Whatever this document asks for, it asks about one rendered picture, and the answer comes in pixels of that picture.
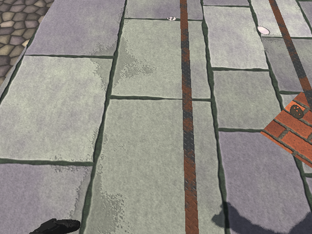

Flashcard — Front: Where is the left robot hand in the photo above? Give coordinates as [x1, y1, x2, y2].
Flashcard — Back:
[29, 218, 81, 234]

